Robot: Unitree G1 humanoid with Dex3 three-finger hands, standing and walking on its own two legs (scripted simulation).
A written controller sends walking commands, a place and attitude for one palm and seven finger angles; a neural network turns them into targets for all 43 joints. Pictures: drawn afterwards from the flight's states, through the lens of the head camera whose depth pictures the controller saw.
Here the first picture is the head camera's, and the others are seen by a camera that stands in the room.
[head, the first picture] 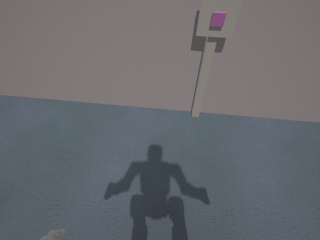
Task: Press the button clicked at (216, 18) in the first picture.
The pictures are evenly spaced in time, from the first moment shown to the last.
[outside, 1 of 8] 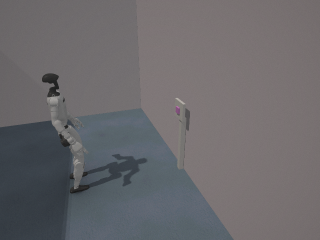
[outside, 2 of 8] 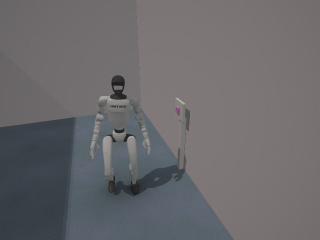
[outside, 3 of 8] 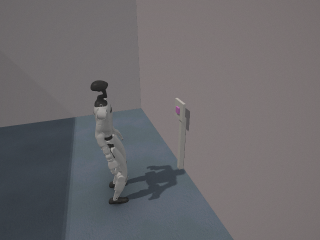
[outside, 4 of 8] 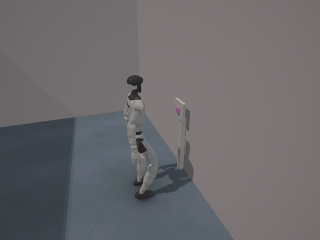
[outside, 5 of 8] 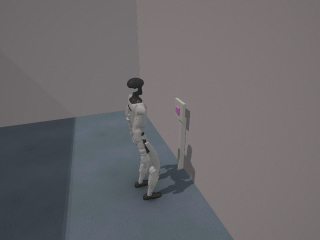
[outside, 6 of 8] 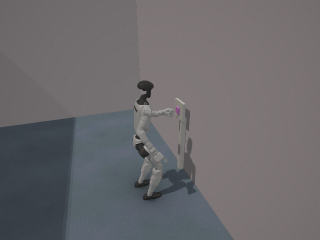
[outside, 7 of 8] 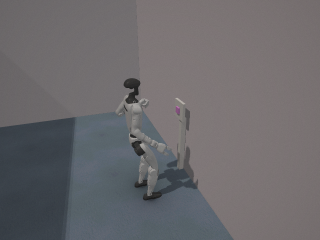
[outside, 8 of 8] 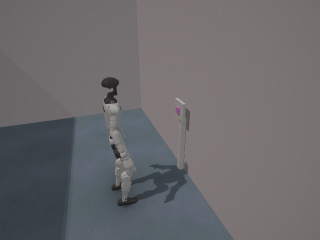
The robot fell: no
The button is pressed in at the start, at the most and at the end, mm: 0 13 0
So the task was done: yes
